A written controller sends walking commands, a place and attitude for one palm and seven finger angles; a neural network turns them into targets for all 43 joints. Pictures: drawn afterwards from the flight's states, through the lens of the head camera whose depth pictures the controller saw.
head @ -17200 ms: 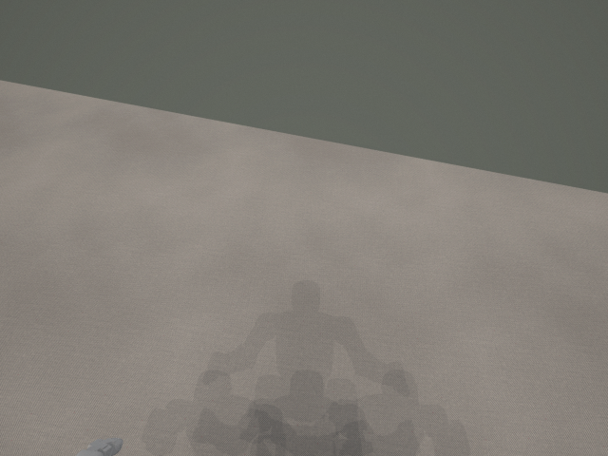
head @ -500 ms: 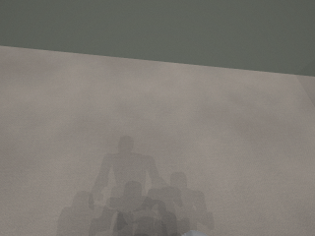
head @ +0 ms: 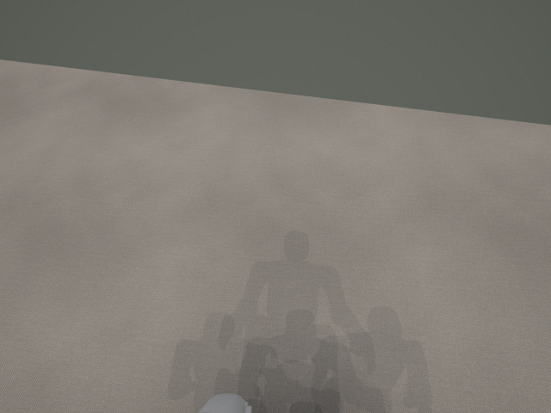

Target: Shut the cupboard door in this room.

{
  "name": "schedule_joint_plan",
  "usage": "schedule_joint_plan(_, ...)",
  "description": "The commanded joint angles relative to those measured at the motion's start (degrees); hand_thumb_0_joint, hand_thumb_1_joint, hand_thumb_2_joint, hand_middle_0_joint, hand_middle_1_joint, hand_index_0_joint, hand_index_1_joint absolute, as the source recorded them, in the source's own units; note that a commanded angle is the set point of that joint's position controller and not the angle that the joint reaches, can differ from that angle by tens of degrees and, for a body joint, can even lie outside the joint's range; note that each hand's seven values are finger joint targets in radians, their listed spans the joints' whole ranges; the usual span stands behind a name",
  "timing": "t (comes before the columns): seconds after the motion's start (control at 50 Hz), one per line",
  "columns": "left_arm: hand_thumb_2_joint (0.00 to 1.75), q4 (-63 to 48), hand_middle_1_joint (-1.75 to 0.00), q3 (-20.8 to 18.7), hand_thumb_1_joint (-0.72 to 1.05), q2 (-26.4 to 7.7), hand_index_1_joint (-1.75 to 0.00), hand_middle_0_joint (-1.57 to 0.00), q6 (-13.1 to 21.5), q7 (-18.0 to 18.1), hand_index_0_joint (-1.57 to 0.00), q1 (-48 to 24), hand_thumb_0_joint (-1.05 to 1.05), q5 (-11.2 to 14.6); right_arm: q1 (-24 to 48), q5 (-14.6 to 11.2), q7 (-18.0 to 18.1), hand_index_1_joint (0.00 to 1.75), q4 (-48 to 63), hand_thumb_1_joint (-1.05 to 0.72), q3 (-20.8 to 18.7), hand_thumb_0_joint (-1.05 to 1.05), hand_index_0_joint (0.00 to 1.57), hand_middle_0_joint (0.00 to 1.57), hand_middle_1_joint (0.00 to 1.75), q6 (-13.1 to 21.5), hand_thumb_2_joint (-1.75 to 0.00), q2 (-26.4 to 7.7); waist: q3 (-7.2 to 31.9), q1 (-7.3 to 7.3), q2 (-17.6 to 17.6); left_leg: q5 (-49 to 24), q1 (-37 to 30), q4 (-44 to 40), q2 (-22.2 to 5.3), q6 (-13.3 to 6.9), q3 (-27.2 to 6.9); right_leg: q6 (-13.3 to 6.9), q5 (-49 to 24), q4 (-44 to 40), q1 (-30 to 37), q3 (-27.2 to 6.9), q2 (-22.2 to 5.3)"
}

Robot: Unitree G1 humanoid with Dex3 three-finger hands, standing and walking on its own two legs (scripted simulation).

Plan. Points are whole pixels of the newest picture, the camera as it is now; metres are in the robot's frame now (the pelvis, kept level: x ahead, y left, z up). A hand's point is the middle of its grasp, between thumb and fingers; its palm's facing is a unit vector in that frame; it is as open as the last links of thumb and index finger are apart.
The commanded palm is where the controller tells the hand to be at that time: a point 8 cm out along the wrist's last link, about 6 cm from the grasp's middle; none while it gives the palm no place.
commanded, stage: turn or walk to find it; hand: left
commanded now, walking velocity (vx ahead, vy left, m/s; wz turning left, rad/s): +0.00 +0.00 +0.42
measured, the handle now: out of the picture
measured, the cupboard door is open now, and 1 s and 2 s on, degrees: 86 86 86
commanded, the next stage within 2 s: stand and wait in 0.84 s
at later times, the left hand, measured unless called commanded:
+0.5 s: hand out of the picture +0.01 +0.27 -0.17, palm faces +0.25 -0.94 -0.25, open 7.4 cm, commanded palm none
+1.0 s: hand out of the picture -0.07 +0.19 -0.16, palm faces +0.43 -0.87 -0.25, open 7.4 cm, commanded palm none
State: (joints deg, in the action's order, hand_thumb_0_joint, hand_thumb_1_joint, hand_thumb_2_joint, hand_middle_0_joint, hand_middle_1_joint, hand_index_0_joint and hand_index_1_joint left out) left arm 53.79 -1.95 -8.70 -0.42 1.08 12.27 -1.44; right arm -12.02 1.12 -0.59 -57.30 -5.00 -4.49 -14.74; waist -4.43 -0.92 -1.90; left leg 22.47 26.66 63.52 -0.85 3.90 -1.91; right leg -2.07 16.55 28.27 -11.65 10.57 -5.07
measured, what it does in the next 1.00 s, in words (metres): steps on the spot, turning left: left foot, then right foot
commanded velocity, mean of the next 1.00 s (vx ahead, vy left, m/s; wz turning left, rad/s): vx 0.00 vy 0.00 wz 0.26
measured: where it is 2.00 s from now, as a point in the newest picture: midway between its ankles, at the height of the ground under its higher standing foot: outside the picture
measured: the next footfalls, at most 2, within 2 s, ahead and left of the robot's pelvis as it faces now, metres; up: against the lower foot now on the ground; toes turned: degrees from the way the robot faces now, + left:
left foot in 0.22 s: +0.00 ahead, +0.16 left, +0.00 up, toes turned +10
right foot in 0.64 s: +0.06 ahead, -0.08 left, +0.00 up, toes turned +12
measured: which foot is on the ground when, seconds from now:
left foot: up 0.00-0.20, down 0.22-0.64, up 0.66-1.00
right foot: down 0.00-0.22, up 0.24-0.62, down 0.64-1.00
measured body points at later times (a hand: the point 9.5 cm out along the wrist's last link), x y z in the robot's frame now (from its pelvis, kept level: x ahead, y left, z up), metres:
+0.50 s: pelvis -0.02 +0.04 +0.00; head +0.02 +0.06 +0.45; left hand +0.00 +0.32 -0.15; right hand +0.12 -0.18 -0.14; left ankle -0.04 +0.15 -0.74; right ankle +0.00 -0.10 -0.69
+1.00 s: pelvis -0.03 +0.01 +0.00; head +0.01 +0.00 +0.45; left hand -0.09 +0.24 -0.14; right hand +0.13 -0.21 -0.16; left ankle -0.12 +0.13 -0.71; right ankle +0.02 -0.09 -0.74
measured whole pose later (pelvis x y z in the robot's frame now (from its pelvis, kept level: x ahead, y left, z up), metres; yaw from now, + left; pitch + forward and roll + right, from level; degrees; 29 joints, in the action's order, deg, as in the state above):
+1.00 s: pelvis -0.03 +0.01 +0.00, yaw +24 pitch +0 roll +2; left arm 56.1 -1.7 -9.7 -0.1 0.8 13.8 -2.0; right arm -11.2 0.7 0.2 -58.8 -3.7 -3.5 -13.8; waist -4.3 1.6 -0.7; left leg 23.7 18.1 44.2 -2.2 3.2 1.0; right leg -1.0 15.3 29.0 -13.4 11.2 -6.4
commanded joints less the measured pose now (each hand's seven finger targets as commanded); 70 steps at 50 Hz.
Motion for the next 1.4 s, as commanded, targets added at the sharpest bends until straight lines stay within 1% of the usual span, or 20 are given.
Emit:
schedule_joint_plan(0.0,0.9,-1.74,-0.3,-2.97,0.9,-13.34,-0.3,-0.2,1.13,0.77,-0.2,5.1,0.0,-0.21,5.27,-0.26,-0.1,0.3,4.67,-0.9,0.61,0.0,0.2,0.2,0.3,1.61,-0.9,-1.9,4.06,3.56,12.04,3.62,2.04,-8.09,-1.0,0.26,2.7,-5.67,-29.32,-7.33,8.45,-9.44,-14.63)
schedule_joint_plan(0.1,0.9,-0.57,-0.3,-3.67,0.9,-15.5,-0.3,-0.2,0.54,0.67,-0.2,4.94,0.0,-0.41,5.69,-0.77,0.07,0.3,5.11,-0.9,1.35,0.0,0.2,0.2,0.3,2.56,-0.9,-1.68,6.6,3.75,14.29,3.63,-4.51,-22.65,-0.61,-0.98,6.05,-5.79,-31.9,-3.38,9.97,-7.73,-15.69)
schedule_joint_plan(0.16,0.9,-0.56,-0.3,-3.69,0.9,-15.07,-0.3,-0.2,-0.02,0.41,-0.2,3.09,0.0,0.47,0.9,-0.52,0.03,0.3,4.01,-0.9,1.02,0.0,0.2,0.2,0.3,3.51,-0.9,-3.85,8.28,0.31,9.6,-12.13,-17.9,-40.28,-1.43,-2.42,6.32,-0.24,-23.63,4.84,2.49,-2.92,-13.15)
schedule_joint_plan(0.2,0.9,-3.65,-0.3,-2.21,0.9,-9.07,-0.3,-0.2,-0.73,-0.07,-0.2,2.37,0.0,0.77,-3.24,-0.08,0.33,0.3,3.95,-0.9,-1.06,0.0,0.2,0.2,0.3,3.89,-0.9,-13.06,8.34,-1.64,-15.19,-42.96,-28.67,-44.06,-21.97,-12.65,-17.87,6.23,19.94,24.45,-19.0,-0.56,-2.35)
schedule_joint_plan(0.22,0.9,-4.49,-0.3,-1.74,0.9,-9.56,-0.3,-0.2,-1.5,0.3,-0.2,-1.76,0.0,0.48,-5.41,-0.02,1.1,0.3,2.82,-0.9,-1.15,0.0,0.2,0.2,0.3,3.72,-0.9,-13.22,7.88,-3.45,-12.05,-45.68,-25.51,-43.57,-22.81,-15.72,-18.18,6.09,20.93,30.56,-19.21,-5.9,-2.12)
schedule_joint_plan(0.34,0.9,-1.66,-0.3,-2.25,0.9,-9.83,-0.3,-0.2,-1.47,-0.46,-0.2,-1.02,0.0,0.65,2.27,-0.09,1.71,0.3,4.9,-0.9,0.21,0.0,0.2,0.2,0.3,4.31,-0.9,-8.23,5.94,0.6,-5.23,-39.5,-21.33,-43.19,-12.8,-12.98,-8.46,6.9,7.92,34.09,-18.06,-8.81,-1.03)
schedule_joint_plan(0.48,0.9,-4.15,-0.3,-1.78,0.9,-8.93,-0.3,-0.2,-1.29,-0.23,-0.2,-4.3,0.0,0.84,0.3,0.27,1.4,0.3,5.22,-0.9,-0.61,0.0,0.2,0.2,0.3,3.75,-0.9,-8.56,5.69,-0.76,-5.89,-35.4,-19.67,-42.31,-12.3,-14.07,-13.88,6.81,9.94,20.51,-13.49,-8.57,1.24)
schedule_joint_plan(0.58,0.9,-2.94,-0.3,-2.04,0.9,-9.47,-0.3,-0.2,-0.1,0.09,-0.2,2.35,0.0,1.05,2.62,-0.07,1.1,0.3,6.07,-0.9,-1.1,0.0,0.2,0.2,0.3,3.33,-0.9,-7.92,7.42,2.5,-5.52,-29.65,-11.69,-36.83,-8.44,-10.51,-14.75,5.88,-3.02,-0.97,1.85,-6.78,2.91)
schedule_joint_plan(0.6,0.9,-2.65,-0.3,-2.42,0.9,-11.49,-0.3,-0.2,0.46,0.34,-0.2,3.81,0.0,0.73,2.07,-0.44,0.89,0.3,6.28,-0.9,-0.8,0.0,0.2,0.2,0.3,3.43,-0.9,-5.89,7.77,3.06,-0.26,-21.11,-5.54,-32.79,-5.33,-7.79,-12.76,4.97,-6.57,-6.95,8.92,-10.3,-0.95)
schedule_joint_plan(0.64,0.9,-3.68,-0.3,-3.82,0.9,-17.76,-0.3,-0.2,0.96,0.74,-0.2,4.47,0.0,0.18,1.95,-0.25,0.8,0.3,8.08,-0.9,-0.63,0.0,0.2,0.2,0.3,2.76,-0.9,-3.49,7.0,4.19,19.88,11.06,4.82,-10.15,3.86,-2.62,-2.26,-5.66,-9.99,-13.62,6.86,-30.08,-22.75)
schedule_joint_plan(0.7,0.9,-5.8,-0.3,-3.02,0.9,-13.04,-0.3,-0.2,0.54,0.93,-0.2,-3.73,0.0,0.37,0.74,0.17,0.01,0.3,5.24,-0.9,-1.12,0.0,0.2,0.2,0.3,1.47,-0.9,-3.72,0.35,0.24,8.98,3.06,4.35,5.55,0.14,-2.63,-3.25,-5.36,-3.67,-13.51,-3.07,-19.31,-16.24)
schedule_joint_plan(0.74,0.9,-5.97,-0.3,-2.39,0.9,-11.36,-0.3,-0.2,1.04,0.76,-0.2,-3.99,0.0,0.37,-1.69,0.2,-0.36,0.3,4.14,-0.9,-0.73,0.0,0.2,0.2,0.3,1.33,-0.9,-2.78,1.97,-0.3,10.46,-0.96,3.96,6.4,-0.21,-1.39,-1.32,-3.6,-10.19,-11.5,-0.82,-12.22,-12.85)
schedule_joint_plan(0.92,0.9,0.55,-0.3,-2.25,0.9,-12.83,-0.3,-0.2,1.25,0.64,-0.2,5.92,0.0,-0.51,3.27,-0.53,0.56,0.3,3.18,-0.9,1.76,0.0,0.2,0.2,0.3,2.84,-0.9,0.37,5.56,4.4,13.18,3.49,-4.19,-19.69,-0.64,-0.84,4.71,-6.09,-29.65,-7.15,7.45,-10.79,-12.64)
schedule_joint_plan(0.98,0.9,3.03,-0.3,-1.5,0.9,-11.58,-0.3,-0.2,1.25,0.57,-0.2,3.69,0.0,0.12,-1.7,-0.56,1.29,0.3,-0.11,-0.9,2.3,0.0,0.2,0.2,0.3,3.96,-0.9,0.68,7.67,1.75,13.42,-7.13,-15.49,-36.69,-0.25,-1.49,6.36,-3.63,-26.39,-4.6,4.74,-10.24,-8.31)
schedule_joint_plan(1.02,0.9,3.07,-0.3,-1.1,0.9,-9.14,-0.3,-0.2,0.63,0.45,-0.2,3.06,0.0,0.88,-4.11,-0.46,1.75,0.3,-1.85,-0.9,1.89,0.0,0.2,0.2,0.3,5.18,-0.9,-2.92,7.81,0.49,4.1,-20.38,-25.81,-42.82,-6.27,-3.11,2.51,0.58,-16.32,-0.96,-3.68,-9.22,-4.2)
schedule_joint_plan(1.08,0.9,3.34,-0.3,-1.03,0.9,-6.6,-0.3,-0.2,-1.16,-0.21,-0.2,0.72,0.0,1.03,-1.03,-0.03,3.09,0.3,-1.72,-0.9,1.04,0.0,0.2,0.2,0.3,5.04,-0.9,-6.99,2.23,-0.13,-14.73,-28.31,-20.29,-47.04,-18.11,-10.09,-5.93,4.1,6.91,10.3,-9.4,-5.9,1.24)
schedule_joint_plan(1.2,0.9,3.11,-0.3,-2.59,0.9,-6.23,-0.3,-0.2,-2.01,-1.33,-0.2,0.61,0.0,0.37,1.19,0.25,3.33,0.3,0.11,-0.9,-0.08,0.0,0.2,0.2,0.3,4.64,-0.9,-6.04,2.57,0.18,-6.85,-39.72,-24.51,-42.24,-18.31,-12.88,1.33,4.38,12.69,27.16,-16.86,-8.27,1.28)
schedule_joint_plan(1.34,0.9,1.77,-0.3,-3.22,0.9,-6.75,-0.3,-0.2,-1.45,-1.82,-0.2,4.87,0.0,-0.01,4.39,0.16,2.47,0.3,2.24,-0.9,-1.55,0.0,0.2,0.2,0.3,3.86,-0.9,-7.05,3.47,2.8,-6.24,-26.72,-16.38,-33.79,-17.15,-8.72,6.8,3.94,-0.59,5.7,-2.64,-3.54,2.69)
schedule_joint_plan(1.36,0.9,2.25,-0.3,-3.5,0.9,-8.56,-0.3,-0.2,-1.05,-1.71,-0.2,7.79,0.0,-0.22,4.61,-0.08,2.36,0.3,2.71,-0.9,-1.54,0.0,0.2,0.2,0.3,3.86,-0.9,-6.42,4.67,4.37,-1.21,-21.22,-13.65,-26.82,-14.52,-6.13,9.15,3.29,-9.27,-1.6,2.33,-5.48,1.5)
schedule_joint_plan(1.38,0.9,2.04,-0.3,-4.31,0.9,-13.99,-0.3,-0.2,-0.37,-1.04,-0.2,8.58,0.0,-0.67,3.1,-0.44,2.02,0.3,3.97,-0.9,-0.95,0.0,0.2,0.2,0.3,3.74,-0.9,-2.54,5.28,4.59,14.71,-3.33,-2.46,-14.32,-8.06,-2.34,13.0,-0.69,-22.31,-7.36,9.23,-21.06,-9.73)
